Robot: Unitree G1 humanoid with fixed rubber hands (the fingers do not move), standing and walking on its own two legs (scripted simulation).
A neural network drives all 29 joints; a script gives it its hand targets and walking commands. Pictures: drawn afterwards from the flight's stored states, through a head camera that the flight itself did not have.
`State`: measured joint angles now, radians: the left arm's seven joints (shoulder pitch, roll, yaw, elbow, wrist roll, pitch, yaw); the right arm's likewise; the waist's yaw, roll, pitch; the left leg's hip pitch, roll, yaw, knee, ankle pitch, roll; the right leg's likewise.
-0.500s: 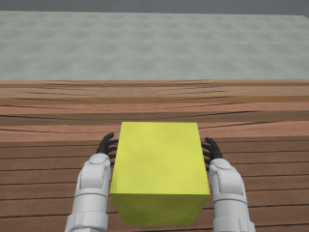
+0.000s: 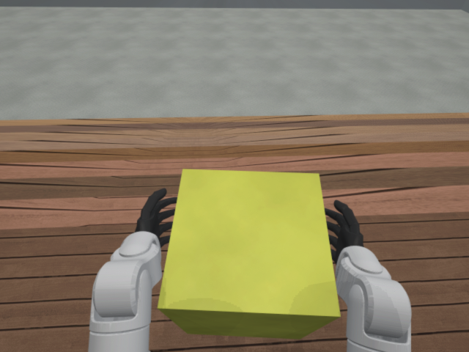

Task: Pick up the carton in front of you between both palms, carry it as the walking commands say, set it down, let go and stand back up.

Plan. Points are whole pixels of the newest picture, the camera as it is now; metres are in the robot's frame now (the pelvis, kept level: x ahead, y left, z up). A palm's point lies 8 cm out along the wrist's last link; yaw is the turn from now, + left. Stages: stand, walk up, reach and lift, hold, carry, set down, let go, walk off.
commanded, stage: carry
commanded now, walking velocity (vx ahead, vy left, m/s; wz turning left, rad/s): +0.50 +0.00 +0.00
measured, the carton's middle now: (246, 261) +0.27 -0.01 +0.03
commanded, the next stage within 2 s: none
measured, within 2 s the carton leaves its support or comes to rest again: neither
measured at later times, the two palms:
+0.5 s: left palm (153, 140) +0.52 +0.19 +0.09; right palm (291, 153) +0.49 -0.11 +0.09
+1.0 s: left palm (186, 76) +0.90 +0.17 +0.06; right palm (280, 77) +0.92 -0.14 +0.05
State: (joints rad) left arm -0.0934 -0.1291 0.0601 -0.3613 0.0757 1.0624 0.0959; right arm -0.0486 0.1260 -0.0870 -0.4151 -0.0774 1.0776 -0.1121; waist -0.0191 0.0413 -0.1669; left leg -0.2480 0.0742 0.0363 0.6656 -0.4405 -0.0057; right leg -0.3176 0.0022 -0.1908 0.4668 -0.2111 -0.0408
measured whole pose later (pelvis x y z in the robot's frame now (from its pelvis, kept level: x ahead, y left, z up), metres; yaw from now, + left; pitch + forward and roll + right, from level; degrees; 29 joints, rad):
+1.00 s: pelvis +0.59 -0.01 -0.01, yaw +1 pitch +4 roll +1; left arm -0.38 -0.15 0.27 -0.04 0.02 0.94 0.15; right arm -0.39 0.17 -0.28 -0.06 -0.05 0.97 -0.20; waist 0.07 0.01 0.04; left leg -0.58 0.04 0.01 1.31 -0.36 0.07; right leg -0.41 0.00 -0.19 0.57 -0.24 -0.12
